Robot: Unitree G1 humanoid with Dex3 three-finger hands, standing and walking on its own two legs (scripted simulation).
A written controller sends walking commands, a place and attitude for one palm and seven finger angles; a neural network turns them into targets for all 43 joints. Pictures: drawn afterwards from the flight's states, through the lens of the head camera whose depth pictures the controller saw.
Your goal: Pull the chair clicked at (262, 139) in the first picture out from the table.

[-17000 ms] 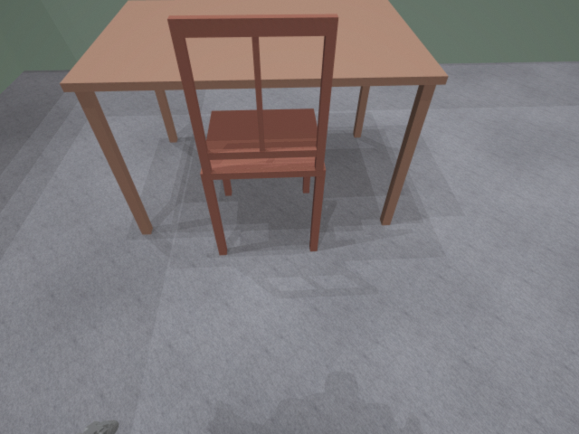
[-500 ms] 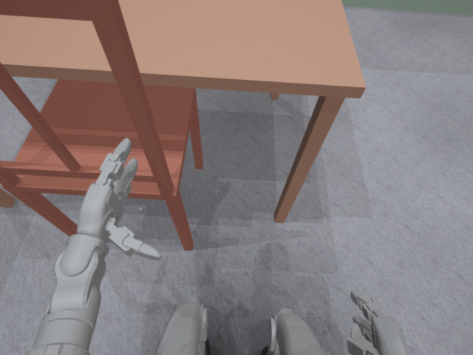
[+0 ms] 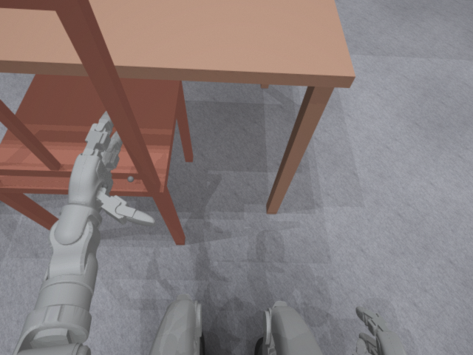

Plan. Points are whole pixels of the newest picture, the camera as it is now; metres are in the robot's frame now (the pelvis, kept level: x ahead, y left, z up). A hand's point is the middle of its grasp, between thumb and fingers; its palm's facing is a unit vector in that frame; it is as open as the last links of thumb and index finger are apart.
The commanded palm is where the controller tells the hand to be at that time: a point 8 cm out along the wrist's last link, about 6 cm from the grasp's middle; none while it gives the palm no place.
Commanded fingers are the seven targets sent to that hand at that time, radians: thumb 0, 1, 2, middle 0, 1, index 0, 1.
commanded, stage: push the fingers through the gap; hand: left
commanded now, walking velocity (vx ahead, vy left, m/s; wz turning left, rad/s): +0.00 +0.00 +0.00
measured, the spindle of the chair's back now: out of the picture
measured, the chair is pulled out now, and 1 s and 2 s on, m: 0.00 0.00 0.00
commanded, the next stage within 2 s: hook a spindle and tug to test in 1.10 s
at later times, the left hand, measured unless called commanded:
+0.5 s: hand (132, 160) +0.43 +0.18 +0.03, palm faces -0.04 -1.00 -0.05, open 17.0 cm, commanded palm +0.41 +0.23 +0.03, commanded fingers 0.00 -0.50 0.30 -0.06 -0.08 -0.06 -0.08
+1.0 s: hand (134, 149) +0.45 +0.19 +0.03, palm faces -0.04 -1.00 -0.05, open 17.0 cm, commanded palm +0.43 +0.23 +0.03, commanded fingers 0.00 -0.50 0.30 -0.06 -0.08 -0.06 -0.08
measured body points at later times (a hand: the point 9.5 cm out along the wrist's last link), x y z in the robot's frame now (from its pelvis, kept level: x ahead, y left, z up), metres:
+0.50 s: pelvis -0.01 +0.00 +0.00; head +0.12 +0.01 +0.43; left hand +0.42 +0.24 +0.04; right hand +0.10 -0.26 -0.12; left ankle +0.05 +0.11 -0.61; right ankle +0.02 -0.12 -0.61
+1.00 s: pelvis -0.01 +0.01 +0.00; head +0.13 +0.03 +0.43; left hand +0.45 +0.24 +0.03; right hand +0.06 -0.25 -0.12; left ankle +0.05 +0.11 -0.61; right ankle +0.02 -0.12 -0.61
